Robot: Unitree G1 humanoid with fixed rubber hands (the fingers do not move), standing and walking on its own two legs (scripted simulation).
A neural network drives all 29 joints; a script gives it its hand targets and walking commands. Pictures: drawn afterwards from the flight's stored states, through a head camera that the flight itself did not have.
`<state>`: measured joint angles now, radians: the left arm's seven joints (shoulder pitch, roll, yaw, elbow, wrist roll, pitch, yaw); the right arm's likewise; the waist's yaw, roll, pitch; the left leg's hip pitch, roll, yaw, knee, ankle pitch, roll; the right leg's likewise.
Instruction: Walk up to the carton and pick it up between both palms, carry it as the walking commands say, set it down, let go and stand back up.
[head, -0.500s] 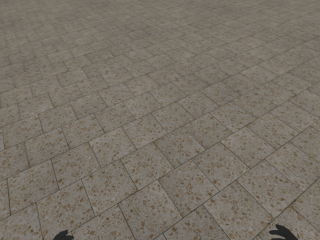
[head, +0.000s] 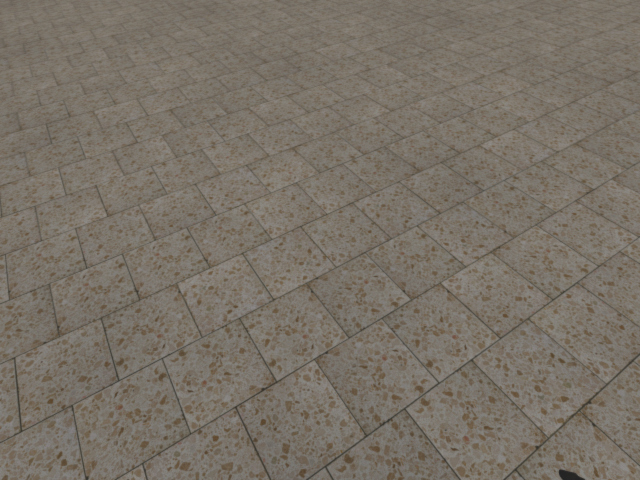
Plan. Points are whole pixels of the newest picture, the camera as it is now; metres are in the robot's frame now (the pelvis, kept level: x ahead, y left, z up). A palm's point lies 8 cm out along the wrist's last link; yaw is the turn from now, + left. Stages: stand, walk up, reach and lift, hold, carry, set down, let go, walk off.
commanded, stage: stand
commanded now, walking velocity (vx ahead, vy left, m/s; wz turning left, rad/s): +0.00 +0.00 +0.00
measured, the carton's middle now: out of the picture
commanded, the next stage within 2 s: walk up in 0.52 s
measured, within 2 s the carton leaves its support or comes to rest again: neither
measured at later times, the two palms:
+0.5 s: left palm out of the picture +0.10 +0.31 -0.10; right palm out of the picture +0.10 -0.31 -0.10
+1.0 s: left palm (206, 386) +0.28 +0.19 -0.06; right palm out of the picture +0.01 -0.44 -0.07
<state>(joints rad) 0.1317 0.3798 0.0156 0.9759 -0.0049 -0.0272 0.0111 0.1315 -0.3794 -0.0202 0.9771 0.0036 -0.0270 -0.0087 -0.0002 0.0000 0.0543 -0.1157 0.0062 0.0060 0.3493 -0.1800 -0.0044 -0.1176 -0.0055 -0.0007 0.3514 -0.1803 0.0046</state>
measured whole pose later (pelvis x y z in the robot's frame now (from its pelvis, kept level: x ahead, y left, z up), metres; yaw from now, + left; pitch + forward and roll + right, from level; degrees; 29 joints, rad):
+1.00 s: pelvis +0.02 -0.06 -0.02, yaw -20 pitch +0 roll +1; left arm 0.17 0.47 0.10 0.60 0.07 0.08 -0.20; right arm 0.28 -0.55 -0.09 0.66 -0.07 -0.06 -0.06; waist 0.00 0.02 0.04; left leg -0.09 0.20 0.31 0.50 -0.35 -0.06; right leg -0.48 -0.16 -0.04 0.70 -0.24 0.00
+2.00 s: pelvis +0.19 -0.42 -0.03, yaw -71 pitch -3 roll -1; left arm 0.28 0.49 0.09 0.63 0.03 0.04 -0.11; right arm 0.38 -0.50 -0.07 0.50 -0.03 -0.09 -0.01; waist 0.07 0.00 0.01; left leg -0.41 0.07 0.11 0.64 -0.21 0.03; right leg -0.22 0.06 0.12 0.76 -0.47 -0.05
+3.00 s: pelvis +0.18 -0.99 -0.02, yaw -102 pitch -4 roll +2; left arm 0.27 0.49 0.09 0.55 0.02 0.01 -0.10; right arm 0.44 -0.51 -0.07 0.48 -0.03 -0.10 -0.02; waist -0.03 -0.08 0.08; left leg -0.18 0.11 0.20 0.58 -0.32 -0.01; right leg -0.54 -0.02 0.09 1.05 -0.35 0.00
